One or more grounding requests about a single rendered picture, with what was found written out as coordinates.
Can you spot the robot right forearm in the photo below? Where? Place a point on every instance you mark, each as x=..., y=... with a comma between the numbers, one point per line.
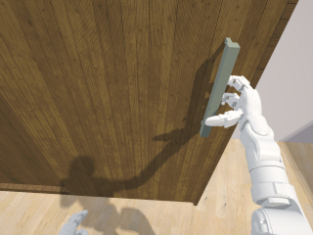
x=270, y=184

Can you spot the wardrobe door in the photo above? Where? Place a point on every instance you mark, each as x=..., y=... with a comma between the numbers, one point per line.
x=21, y=161
x=113, y=92

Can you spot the right robot upper arm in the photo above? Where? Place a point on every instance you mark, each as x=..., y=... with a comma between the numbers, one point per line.
x=278, y=222

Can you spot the left robot hand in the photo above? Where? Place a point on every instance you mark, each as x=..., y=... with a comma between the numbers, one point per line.
x=73, y=222

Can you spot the right robot hand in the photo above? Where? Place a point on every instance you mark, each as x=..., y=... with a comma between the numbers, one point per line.
x=248, y=103

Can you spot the handle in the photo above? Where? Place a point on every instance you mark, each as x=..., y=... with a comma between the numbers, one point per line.
x=229, y=57

